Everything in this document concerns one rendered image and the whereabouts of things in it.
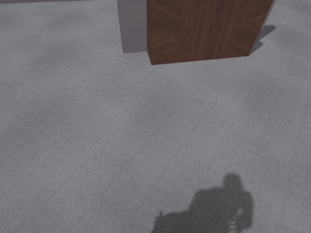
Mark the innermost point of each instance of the pedestal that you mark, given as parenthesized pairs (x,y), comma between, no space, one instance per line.
(196,30)

